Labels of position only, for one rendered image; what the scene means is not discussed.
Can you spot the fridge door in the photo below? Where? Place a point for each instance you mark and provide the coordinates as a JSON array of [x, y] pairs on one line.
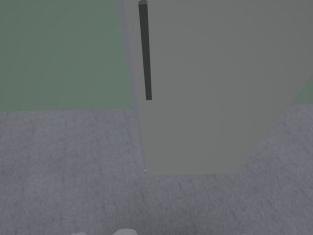
[[222, 74]]

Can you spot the handle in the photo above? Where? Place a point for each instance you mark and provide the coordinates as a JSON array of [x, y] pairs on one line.
[[144, 29]]

